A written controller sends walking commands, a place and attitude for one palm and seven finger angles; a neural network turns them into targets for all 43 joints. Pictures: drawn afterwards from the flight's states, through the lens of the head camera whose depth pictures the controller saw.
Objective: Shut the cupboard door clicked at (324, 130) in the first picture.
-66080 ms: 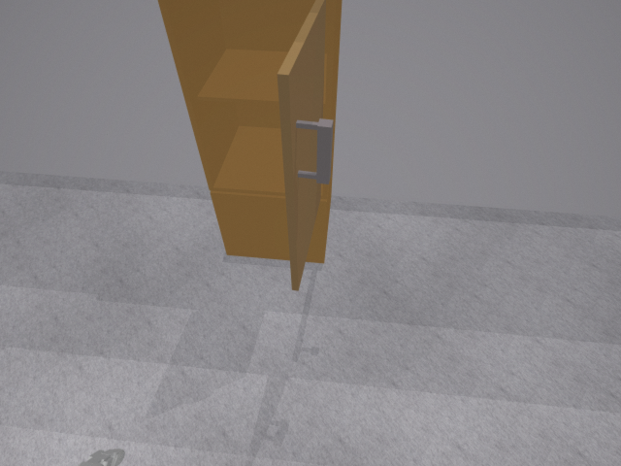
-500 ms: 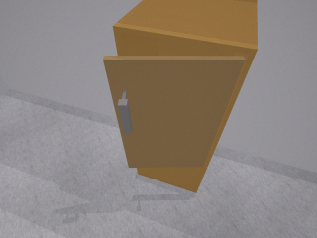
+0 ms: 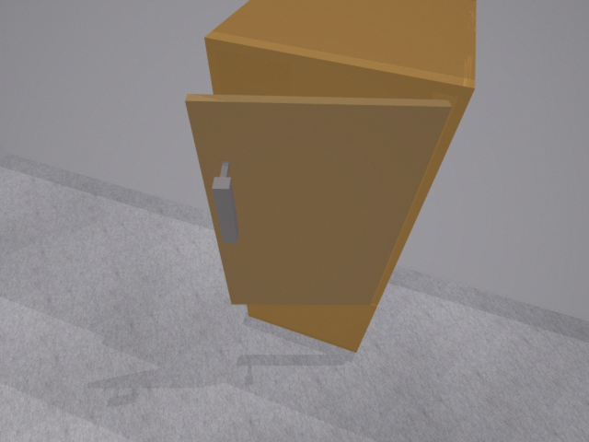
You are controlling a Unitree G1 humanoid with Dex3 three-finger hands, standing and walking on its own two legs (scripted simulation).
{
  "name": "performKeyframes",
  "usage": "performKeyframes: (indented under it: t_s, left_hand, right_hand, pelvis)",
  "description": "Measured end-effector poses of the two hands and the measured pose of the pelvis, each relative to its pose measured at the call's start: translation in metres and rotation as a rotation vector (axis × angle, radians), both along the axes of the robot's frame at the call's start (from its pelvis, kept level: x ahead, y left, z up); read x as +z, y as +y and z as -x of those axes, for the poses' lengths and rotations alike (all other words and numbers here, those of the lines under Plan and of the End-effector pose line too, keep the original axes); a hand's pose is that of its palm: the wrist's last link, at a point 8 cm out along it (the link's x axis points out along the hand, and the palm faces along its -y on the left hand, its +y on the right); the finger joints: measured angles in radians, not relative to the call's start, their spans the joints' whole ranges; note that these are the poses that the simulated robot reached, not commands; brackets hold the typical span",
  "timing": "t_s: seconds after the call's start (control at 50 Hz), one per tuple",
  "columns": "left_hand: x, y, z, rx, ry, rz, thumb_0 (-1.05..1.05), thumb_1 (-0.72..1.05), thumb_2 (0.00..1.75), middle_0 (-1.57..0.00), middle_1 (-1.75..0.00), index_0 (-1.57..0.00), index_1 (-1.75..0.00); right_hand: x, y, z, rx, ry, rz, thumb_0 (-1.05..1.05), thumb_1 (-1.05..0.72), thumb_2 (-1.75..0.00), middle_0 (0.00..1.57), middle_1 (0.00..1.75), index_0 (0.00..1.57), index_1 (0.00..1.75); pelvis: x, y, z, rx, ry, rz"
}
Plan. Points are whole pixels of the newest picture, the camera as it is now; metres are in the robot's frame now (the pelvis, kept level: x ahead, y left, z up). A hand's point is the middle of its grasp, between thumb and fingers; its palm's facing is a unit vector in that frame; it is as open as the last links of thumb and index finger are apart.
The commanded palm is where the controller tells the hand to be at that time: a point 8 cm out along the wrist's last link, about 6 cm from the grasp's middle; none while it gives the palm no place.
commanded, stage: look again from close up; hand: left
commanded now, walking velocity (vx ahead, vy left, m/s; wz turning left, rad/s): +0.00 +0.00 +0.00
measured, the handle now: (228, 202) +0.47 +0.14 +0.04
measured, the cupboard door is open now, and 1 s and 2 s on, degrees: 19 19 19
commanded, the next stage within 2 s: shuffle to correct the standing spot in 0.46 s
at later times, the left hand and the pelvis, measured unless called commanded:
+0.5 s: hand out of the picture +0.04 +0.20 -0.18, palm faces +0.00 -0.97 -0.24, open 7.3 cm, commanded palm none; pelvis +0.02 +0.01 -0.01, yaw -1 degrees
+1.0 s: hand out of the picture +0.00 +0.15 -0.19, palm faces +0.03 -0.98 -0.20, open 7.3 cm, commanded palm none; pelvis +0.02 -0.03 -0.01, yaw +0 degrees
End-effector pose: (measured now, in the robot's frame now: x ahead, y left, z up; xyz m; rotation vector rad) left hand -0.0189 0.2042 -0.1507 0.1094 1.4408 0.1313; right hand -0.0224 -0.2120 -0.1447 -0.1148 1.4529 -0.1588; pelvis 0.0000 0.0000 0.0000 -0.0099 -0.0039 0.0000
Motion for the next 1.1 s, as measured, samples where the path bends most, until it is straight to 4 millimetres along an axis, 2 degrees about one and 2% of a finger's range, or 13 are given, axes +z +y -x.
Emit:
performKeyframes:
  t_s: [0.16, 0.34, 0.48, 0.64, 0.74, 0.84, 0.98, 1.04, 1.1]
  left_hand:
    - [0.001, 0.017, -0.01, -0.014, -0.042, -0.039, 0.0, 0.91, 0.9, -0.21, -0.3, -0.2, -0.3]
    - [0.005, 0.036, -0.035, -0.031, -0.087, -0.078, 0.0, 0.91, 0.9, -0.2, -0.3, -0.2, -0.3]
    - [0.006, 0.042, -0.05, -0.047, -0.107, -0.085, 0.0, 0.91, 0.9, -0.2, -0.3, -0.2, -0.3]
    - [0.006, 0.043, -0.058, -0.057, -0.104, -0.084, 0.0, 0.91, 0.9, -0.2, -0.3, -0.2, -0.3]
    - [0.002, 0.036, -0.055, -0.046, -0.082, -0.071, 0.0, 0.91, 0.9, -0.2, -0.3, -0.2, -0.3]
    - [-0.003, 0.023, -0.042, -0.033, -0.04, -0.055, 0.0, 0.91, 0.9, -0.2, -0.3, -0.2, -0.3]
    - [-0.003, -0.003, -0.022, -0.002, -0.001, -0.053, 0.0, 0.91, 0.9, -0.2, -0.3, -0.2, -0.3]
    - [-0.004, -0.016, -0.012, 0.025, 0.009, -0.043, 0.0, 0.91, 0.9, -0.2, -0.3, -0.2, -0.3]
    - [-0.006, -0.028, -0.001, 0.045, 0.03, -0.023, 0.0, 0.91, 0.9, -0.2, -0.3, -0.2, -0.3]
  right_hand:
    - [-0.011, -0.001, -0.035, 0.033, -0.11, 0.006, 0.02, -0.93, -0.9, 0.2, 0.3, 0.2, 0.3]
    - [-0.008, -0.004, -0.064, 0.053, -0.167, 0.014, 0.01, -0.93, -0.9, 0.2, 0.3, 0.2, 0.3]
    - [-0.003, -0.008, -0.077, 0.063, -0.177, 0.027, 0.01, -0.91, -0.9, 0.2, 0.3, 0.2, 0.3]
    - [0.001, -0.017, -0.08, 0.064, -0.16, 0.049, 0.01, -0.91, -0.9, 0.2, 0.3, 0.2, 0.3]
    - [0.0, -0.019, -0.076, 0.063, -0.135, 0.053, 0.01, -0.91, -0.9, 0.2, 0.3, 0.2, 0.3]
    - [-0.004, -0.025, -0.069, 0.049, -0.107, 0.053, 0.01, -0.91, -0.9, 0.2, 0.3, 0.2, 0.3]
    - [-0.012, -0.053, -0.059, 0.03, -0.067, 0.063, 0.01, -0.9, -0.9, 0.2, 0.3, 0.2, 0.3]
    - [-0.008, -0.064, -0.063, 0.038, -0.053, 0.082, 0.01, -0.9, -0.9, 0.2, 0.3, 0.2, 0.3]
    - [-0.003, -0.071, -0.075, 0.05, -0.073, 0.1, 0.01, -0.91, -0.9, 0.2, 0.3, 0.2, 0.3]
  pelvis:
    - [-0.008, 0.01, -0.005, 0.005, 0.0, -0.003]
    - [-0.008, 0.012, -0.013, -0.007, -0.006, -0.018]
    - [-0.006, 0.01, -0.016, -0.012, -0.007, -0.02]
    - [-0.004, 0.008, -0.018, -0.012, -0.002, -0.021]
    - [-0.005, 0.003, -0.02, -0.002, 0.0, -0.022]
    - [-0.008, -0.007, -0.02, -0.003, 0.009, -0.027]
    - [-0.013, -0.031, -0.018, 0.003, 0.027, -0.008]
    - [-0.013, -0.039, -0.019, 0.011, 0.03, -0.003]
    - [-0.011, -0.043, -0.02, 0.01, 0.031, 0.002]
